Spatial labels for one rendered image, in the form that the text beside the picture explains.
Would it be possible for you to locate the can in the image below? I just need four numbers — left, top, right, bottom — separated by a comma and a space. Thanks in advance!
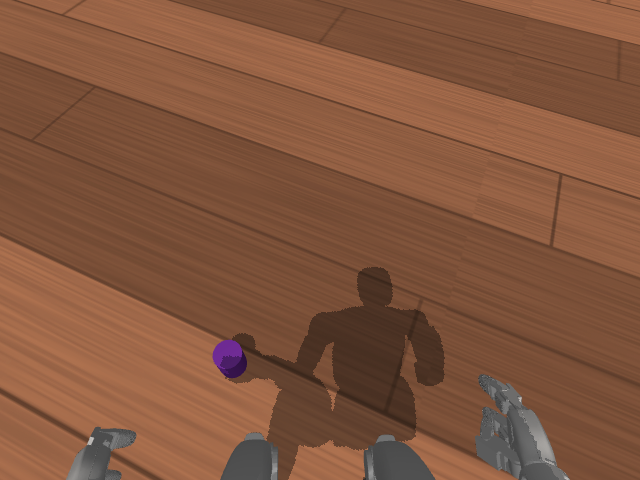
213, 340, 247, 378

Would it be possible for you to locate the right robot hand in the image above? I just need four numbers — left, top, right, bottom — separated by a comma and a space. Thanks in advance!
475, 374, 557, 479

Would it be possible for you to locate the right robot arm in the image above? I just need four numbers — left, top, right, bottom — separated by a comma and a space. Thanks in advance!
519, 463, 570, 480

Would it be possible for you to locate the left robot hand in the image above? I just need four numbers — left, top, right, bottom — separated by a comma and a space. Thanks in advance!
66, 427, 136, 480

